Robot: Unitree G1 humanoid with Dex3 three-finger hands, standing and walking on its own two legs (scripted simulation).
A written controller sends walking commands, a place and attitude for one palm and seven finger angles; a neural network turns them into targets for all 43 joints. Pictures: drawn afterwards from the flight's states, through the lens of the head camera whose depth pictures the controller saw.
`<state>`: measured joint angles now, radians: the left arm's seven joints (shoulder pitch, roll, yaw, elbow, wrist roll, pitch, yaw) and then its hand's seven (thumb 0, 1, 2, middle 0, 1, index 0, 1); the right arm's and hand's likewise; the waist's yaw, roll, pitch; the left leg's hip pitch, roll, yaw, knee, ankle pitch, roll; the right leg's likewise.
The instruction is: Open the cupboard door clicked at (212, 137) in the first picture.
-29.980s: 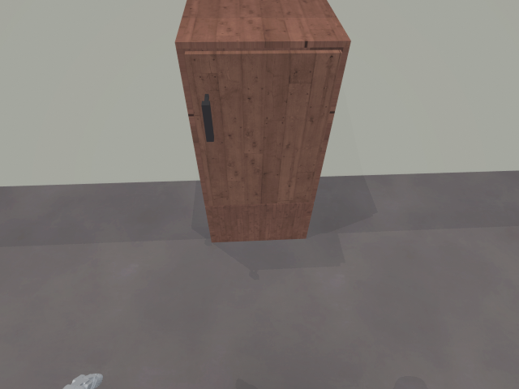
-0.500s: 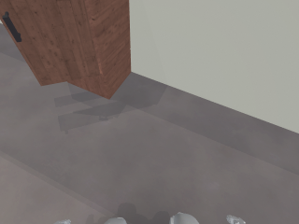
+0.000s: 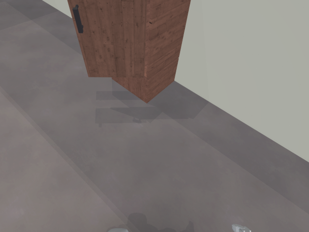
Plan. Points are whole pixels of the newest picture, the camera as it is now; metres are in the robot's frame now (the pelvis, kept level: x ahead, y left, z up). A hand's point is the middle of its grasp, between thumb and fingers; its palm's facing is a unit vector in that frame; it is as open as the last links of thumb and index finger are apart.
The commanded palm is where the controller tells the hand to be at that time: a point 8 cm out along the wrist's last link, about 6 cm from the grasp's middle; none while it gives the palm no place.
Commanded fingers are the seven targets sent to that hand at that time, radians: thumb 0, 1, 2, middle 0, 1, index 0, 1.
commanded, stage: take the last steps up to it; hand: left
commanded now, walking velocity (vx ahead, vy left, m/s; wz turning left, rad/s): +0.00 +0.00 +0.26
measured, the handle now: (78, 18) +1.06 +0.48 -0.04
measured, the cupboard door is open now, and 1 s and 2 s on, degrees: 44 44 44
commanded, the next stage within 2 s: come to a stop and stand still in 1.70 s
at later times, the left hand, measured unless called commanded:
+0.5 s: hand out of the picture -0.02 +0.20 -0.15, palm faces +0.22 -0.96 -0.19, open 7.4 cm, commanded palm none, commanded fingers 0.00 0.90 0.90 -0.20 -0.30 -0.20 -0.30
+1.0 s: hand (69, 181) +0.26 +0.28 -0.14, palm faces +0.18 -0.96 -0.21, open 7.4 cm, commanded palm none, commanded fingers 0.00 0.90 0.90 -0.20 -0.30 -0.20 -0.30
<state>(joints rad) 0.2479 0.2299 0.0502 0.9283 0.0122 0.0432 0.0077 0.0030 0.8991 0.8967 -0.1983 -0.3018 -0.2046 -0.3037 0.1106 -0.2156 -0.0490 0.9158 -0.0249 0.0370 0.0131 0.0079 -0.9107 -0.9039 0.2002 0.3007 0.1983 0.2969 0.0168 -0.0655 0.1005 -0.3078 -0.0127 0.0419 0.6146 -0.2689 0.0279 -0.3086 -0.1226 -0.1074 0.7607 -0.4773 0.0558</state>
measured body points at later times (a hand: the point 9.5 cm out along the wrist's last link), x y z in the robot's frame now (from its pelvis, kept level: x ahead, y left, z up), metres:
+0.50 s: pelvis +0.04 +0.02 +0.02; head +0.07 +0.04 +0.47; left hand -0.03 +0.25 -0.14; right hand +0.16 -0.22 -0.12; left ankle +0.08 +0.17 -0.69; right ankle -0.01 -0.14 -0.72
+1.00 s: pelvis +0.18 +0.08 +0.00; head +0.20 +0.07 +0.45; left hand +0.25 +0.33 -0.12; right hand +0.17 -0.15 -0.16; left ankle +0.11 +0.18 -0.69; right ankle +0.23 +0.00 -0.72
